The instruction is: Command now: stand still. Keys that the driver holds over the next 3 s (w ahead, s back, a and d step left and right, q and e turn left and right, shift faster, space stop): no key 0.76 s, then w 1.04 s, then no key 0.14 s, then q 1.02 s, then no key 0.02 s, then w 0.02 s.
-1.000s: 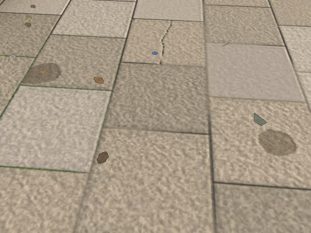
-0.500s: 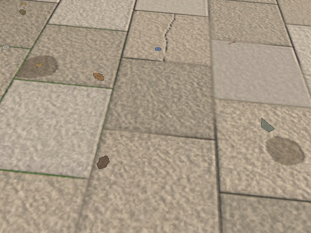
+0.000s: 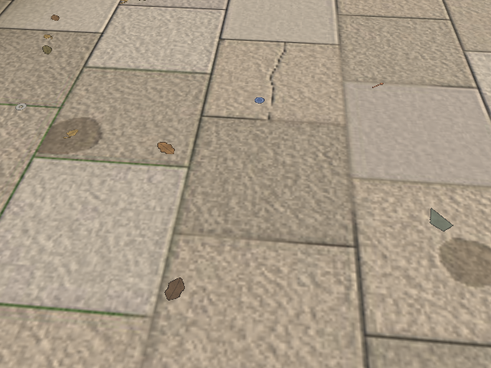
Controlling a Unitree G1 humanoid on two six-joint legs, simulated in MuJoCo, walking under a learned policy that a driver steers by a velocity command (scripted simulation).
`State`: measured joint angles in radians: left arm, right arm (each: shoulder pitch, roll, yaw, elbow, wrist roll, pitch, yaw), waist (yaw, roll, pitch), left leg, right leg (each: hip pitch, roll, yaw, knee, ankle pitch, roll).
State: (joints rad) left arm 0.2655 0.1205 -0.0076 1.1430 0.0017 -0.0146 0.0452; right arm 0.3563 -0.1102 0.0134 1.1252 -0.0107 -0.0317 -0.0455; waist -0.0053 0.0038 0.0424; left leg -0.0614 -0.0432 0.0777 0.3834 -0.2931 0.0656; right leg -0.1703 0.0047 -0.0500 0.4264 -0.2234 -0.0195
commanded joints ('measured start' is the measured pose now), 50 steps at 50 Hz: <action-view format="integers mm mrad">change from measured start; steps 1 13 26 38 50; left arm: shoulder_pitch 75 106 122 134 -71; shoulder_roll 68 52 45 39 70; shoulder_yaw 9 4 1 -3 41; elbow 2 29 44 51 -125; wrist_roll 1 3 2 1 25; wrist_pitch -4 1 6 7 -40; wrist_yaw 3 4 3 1 -61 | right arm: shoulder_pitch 99 98 114 135 241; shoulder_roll -53 -59 -47 -40 -131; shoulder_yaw -7 -3 3 6 -52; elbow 8 24 33 35 30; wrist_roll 1 2 1 1 -13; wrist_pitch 1 5 1 -3 -34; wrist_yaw -4 -8 -8 -7 11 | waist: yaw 2 4 8 8 -30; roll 7 3 2 5 32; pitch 32 45 59 64 164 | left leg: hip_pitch -54 -53 -75 -83 67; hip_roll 141 149 151 151 325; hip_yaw -114 -120 -128 -134 -329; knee -66 -71 -90 -101 -305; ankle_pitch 289 291 259 251 -139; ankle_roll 1 2 2 2 182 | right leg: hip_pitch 33 28 24 12 -516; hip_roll -110 -106 -105 -106 -77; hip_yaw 109 102 100 96 1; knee -48 -62 -71 -70 419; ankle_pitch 260 231 185 160 -121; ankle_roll -35 -29 -23 -16 -34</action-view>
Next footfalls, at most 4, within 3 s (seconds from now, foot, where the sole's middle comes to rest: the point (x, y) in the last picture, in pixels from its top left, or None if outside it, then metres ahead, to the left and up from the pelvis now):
1.18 right None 0.23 -0.15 -0.78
1.72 left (248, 348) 0.57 0.02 -0.78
2.22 right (300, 294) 0.73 -0.14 -0.78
2.68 left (240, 346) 0.58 0.04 -0.78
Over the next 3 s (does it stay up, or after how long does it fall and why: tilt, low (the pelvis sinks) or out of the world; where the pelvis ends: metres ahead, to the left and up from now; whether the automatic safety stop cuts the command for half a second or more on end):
stays up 0.58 -0.04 0.00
